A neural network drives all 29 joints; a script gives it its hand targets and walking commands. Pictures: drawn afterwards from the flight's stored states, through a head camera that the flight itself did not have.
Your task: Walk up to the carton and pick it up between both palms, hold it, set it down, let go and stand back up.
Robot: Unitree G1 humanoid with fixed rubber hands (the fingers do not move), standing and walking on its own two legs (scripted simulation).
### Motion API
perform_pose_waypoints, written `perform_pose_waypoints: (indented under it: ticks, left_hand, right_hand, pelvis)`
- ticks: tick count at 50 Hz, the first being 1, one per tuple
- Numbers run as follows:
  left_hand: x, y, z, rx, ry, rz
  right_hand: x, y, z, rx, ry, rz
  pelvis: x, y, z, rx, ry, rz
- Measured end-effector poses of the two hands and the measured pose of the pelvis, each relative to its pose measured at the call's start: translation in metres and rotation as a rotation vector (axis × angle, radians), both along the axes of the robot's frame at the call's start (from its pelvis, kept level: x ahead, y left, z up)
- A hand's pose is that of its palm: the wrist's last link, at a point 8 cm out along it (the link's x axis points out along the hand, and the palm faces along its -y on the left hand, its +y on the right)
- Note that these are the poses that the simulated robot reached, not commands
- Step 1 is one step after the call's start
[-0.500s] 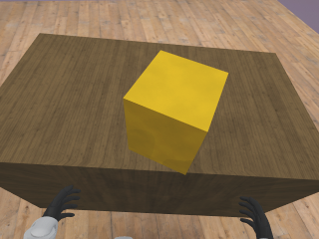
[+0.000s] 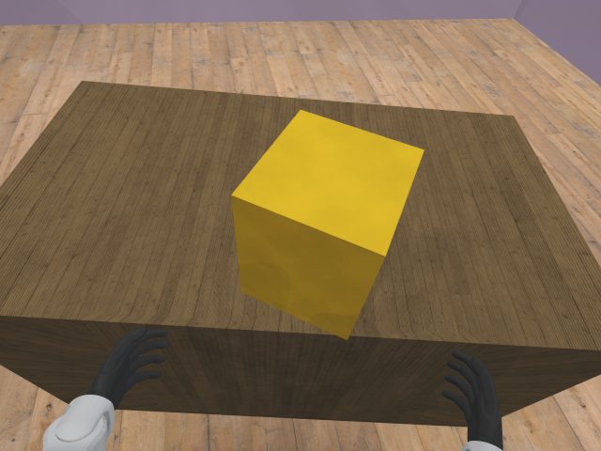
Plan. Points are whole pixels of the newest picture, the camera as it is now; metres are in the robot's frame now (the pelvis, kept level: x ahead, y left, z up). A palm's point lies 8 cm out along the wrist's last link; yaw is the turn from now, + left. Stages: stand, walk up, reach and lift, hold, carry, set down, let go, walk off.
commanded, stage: reach and lift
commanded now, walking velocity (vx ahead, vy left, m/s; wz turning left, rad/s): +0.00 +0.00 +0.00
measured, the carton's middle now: (324, 227) +0.44 -0.02 +0.01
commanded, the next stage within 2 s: none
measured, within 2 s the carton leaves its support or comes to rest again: neither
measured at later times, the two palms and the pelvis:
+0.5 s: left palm (111, 361) +0.22 +0.25 +0.00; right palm (459, 402) +0.18 -0.17 +0.02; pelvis +0.02 +0.01 +0.00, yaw +0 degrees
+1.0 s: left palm (124, 323) +0.26 +0.24 +0.02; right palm (454, 369) +0.21 -0.17 +0.03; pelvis +0.04 +0.01 +0.00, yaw +0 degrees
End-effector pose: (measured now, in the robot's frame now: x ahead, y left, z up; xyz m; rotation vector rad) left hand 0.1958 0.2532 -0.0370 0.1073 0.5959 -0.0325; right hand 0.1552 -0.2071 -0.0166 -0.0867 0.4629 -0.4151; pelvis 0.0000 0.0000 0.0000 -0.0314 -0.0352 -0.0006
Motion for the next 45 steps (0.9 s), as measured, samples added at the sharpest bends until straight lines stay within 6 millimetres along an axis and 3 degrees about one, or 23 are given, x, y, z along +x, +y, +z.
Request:
perform_pose_waypoints:
  ticks: [8, 23, 45]
  left_hand:
    - [0.012, -0.003, 0.013, -0.026, -0.069, -0.022]
    - [0.021, -0.005, 0.032, -0.049, -0.167, -0.059]
    - [0.052, -0.014, 0.053, -0.093, -0.212, -0.080]
  right_hand:
    - [0.001, 0.019, 0.008, 0.050, -0.034, -0.033]
    - [0.020, 0.036, 0.036, 0.088, -0.180, -0.056]
    - [0.048, 0.038, 0.046, 0.092, -0.144, -0.059]
  pelvis:
    - [0.007, 0.002, 0.000, -0.002, 0.010, 0.000]
    - [0.015, 0.005, 0.001, -0.006, 0.021, 0.000]
    - [0.034, 0.006, 0.001, -0.006, 0.049, 0.000]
